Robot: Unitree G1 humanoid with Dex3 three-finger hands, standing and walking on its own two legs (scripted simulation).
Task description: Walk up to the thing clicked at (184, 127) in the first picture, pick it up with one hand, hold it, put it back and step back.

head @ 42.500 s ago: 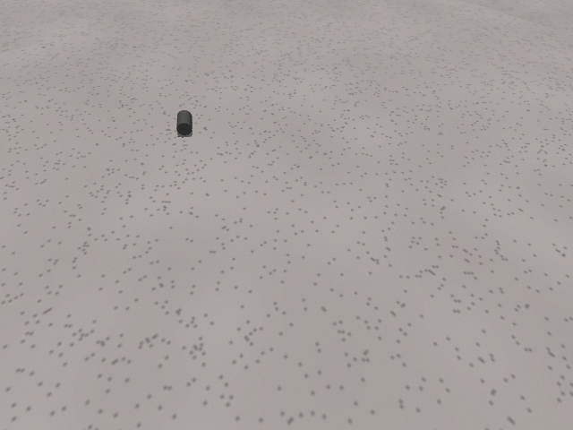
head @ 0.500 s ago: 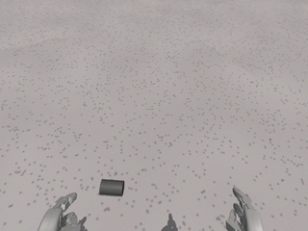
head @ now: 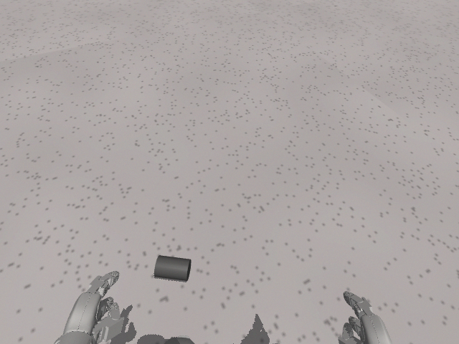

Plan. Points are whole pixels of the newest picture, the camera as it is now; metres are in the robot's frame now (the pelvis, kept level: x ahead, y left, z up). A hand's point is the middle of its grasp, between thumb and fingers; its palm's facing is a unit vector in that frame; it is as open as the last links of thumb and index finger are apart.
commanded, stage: stand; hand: left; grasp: from above
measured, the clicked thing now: (173, 267) +0.48 +0.22 -0.68
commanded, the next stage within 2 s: none
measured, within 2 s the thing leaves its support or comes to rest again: neither
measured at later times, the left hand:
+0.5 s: hand out of the picture +0.04 +0.24 -0.12, palm faces +0.05 -0.95 -0.31, open 7.4 cm
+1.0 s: hand out of the picture +0.02 +0.24 -0.11, palm faces +0.03 -0.94 -0.34, open 7.4 cm
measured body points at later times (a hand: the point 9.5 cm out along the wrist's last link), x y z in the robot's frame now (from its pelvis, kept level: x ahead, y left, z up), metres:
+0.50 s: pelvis -0.01 +0.01 +0.05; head -0.01 +0.02 +0.49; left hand +0.04 +0.29 -0.09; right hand +0.07 -0.26 -0.09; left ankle +0.01 +0.12 -0.69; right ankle +0.00 -0.14 -0.69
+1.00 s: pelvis -0.02 +0.00 +0.06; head -0.02 -0.01 +0.51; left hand +0.01 +0.29 -0.08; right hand +0.04 -0.29 -0.09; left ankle +0.01 +0.12 -0.69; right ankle +0.00 -0.14 -0.69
